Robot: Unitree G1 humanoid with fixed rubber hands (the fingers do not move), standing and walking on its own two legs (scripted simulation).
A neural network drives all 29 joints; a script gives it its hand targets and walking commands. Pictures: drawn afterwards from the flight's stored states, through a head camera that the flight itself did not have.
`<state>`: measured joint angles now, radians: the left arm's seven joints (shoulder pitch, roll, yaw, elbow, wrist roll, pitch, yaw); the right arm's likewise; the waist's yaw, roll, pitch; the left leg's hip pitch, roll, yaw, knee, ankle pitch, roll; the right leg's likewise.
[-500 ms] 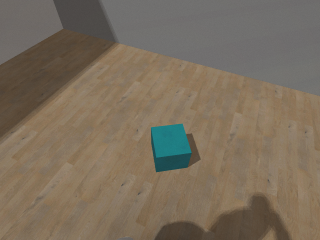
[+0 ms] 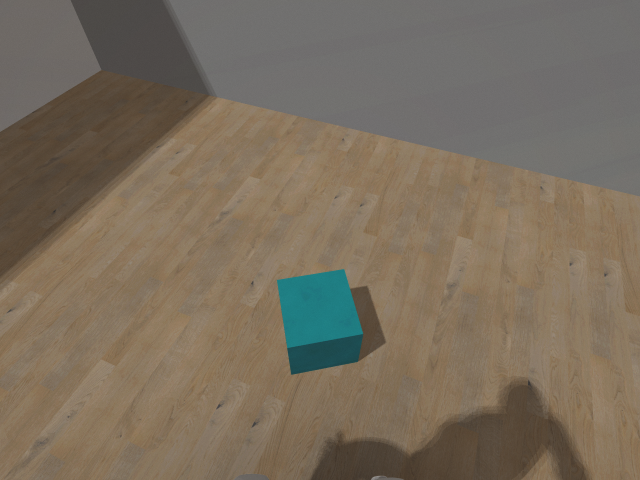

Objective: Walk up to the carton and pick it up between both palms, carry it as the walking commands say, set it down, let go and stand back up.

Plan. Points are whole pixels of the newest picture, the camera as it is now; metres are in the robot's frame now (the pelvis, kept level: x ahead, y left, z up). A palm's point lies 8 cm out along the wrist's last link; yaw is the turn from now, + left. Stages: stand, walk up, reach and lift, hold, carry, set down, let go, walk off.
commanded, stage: walk up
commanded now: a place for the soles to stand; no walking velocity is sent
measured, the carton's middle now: (317, 321) +0.68 +0.02 -0.65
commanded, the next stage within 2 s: none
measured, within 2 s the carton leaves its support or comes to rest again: neither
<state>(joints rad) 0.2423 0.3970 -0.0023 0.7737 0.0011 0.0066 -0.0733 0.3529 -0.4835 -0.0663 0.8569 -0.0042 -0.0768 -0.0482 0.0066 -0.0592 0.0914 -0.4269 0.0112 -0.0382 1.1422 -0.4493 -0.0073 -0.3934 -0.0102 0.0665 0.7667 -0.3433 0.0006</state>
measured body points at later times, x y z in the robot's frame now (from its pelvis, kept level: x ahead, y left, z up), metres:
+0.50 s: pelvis +0.08 -0.03 +0.00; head +0.10 +0.01 +0.45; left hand +0.19 +0.26 -0.13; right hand +0.10 -0.39 -0.07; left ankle +0.12 +0.13 -0.71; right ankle +0.11 -0.16 -0.68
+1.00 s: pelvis +0.16 -0.11 +0.01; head +0.22 -0.10 +0.45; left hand +0.24 +0.19 -0.11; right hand +0.21 -0.45 -0.09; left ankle +0.24 +0.01 -0.71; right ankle +0.15 -0.18 -0.72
